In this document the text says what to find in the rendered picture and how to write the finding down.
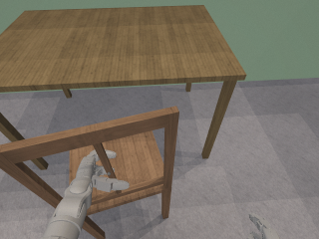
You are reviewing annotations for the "table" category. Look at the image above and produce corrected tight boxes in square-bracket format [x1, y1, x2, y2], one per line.
[0, 5, 247, 170]

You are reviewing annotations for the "left robot hand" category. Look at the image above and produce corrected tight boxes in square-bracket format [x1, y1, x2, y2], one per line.
[75, 149, 130, 192]

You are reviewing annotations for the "right robot hand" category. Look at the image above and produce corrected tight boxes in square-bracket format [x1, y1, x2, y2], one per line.
[247, 212, 280, 239]

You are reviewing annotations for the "robot left forearm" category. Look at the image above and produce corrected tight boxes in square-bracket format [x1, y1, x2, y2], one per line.
[40, 176, 93, 239]

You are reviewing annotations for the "chair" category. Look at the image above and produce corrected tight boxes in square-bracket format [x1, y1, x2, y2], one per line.
[0, 106, 179, 239]

